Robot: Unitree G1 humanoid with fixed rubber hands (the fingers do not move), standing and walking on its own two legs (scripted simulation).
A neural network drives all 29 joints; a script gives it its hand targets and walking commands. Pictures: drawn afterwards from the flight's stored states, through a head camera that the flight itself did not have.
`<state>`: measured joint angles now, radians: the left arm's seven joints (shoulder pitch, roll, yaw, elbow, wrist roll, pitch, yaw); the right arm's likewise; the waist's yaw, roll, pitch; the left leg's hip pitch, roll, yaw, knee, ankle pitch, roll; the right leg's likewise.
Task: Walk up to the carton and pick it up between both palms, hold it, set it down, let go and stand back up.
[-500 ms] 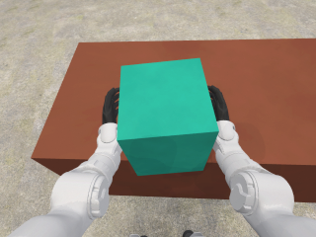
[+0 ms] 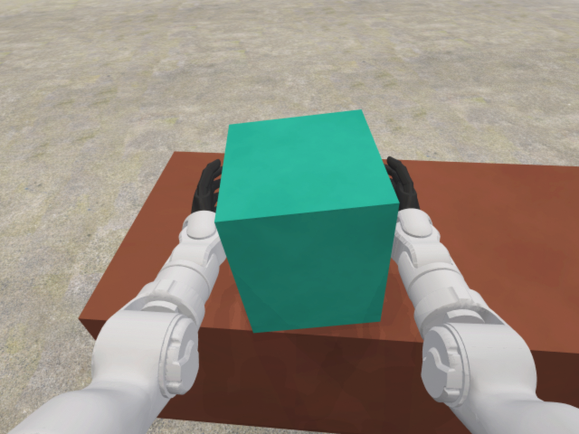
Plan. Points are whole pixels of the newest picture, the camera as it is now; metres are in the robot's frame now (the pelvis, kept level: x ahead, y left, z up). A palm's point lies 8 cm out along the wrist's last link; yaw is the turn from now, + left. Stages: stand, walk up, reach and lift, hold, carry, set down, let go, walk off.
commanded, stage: reach and lift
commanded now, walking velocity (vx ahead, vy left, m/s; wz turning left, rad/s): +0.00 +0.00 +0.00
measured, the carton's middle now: (305, 224) +0.40 -0.01 +0.10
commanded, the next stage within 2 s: hold in 1.46 s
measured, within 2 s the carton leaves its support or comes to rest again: neither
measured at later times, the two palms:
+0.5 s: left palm (178, 195) +0.40 +0.17 +0.16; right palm (385, 190) +0.40 -0.12 +0.17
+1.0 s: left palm (179, 184) +0.38 +0.16 +0.19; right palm (397, 200) +0.38 -0.13 +0.17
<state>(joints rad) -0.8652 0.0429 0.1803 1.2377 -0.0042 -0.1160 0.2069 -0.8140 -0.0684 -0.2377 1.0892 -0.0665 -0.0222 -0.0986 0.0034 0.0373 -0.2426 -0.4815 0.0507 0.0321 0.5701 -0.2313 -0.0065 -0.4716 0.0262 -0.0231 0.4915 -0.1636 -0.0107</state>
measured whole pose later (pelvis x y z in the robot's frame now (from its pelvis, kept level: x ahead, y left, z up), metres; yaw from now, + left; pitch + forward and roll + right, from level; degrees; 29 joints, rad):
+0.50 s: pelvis +0.01 +0.00 +0.01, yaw +1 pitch -2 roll -2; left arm -0.72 0.03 0.23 0.73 0.20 0.30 0.13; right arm -0.79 -0.01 -0.20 0.92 -0.01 0.17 -0.13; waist -0.01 0.00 -0.08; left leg -0.19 0.05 0.03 0.43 -0.20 -0.01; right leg -0.16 0.03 -0.03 0.31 -0.12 -0.01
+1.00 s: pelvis +0.00 +0.00 +0.01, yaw +1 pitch -5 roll -2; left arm -0.74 0.01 0.25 0.54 0.27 0.49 0.06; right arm -0.71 0.00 -0.15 0.77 0.02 0.21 -0.15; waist -0.03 -0.03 -0.04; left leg -0.14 0.05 0.03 0.42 -0.19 -0.01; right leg -0.11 0.03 -0.03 0.30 -0.10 -0.01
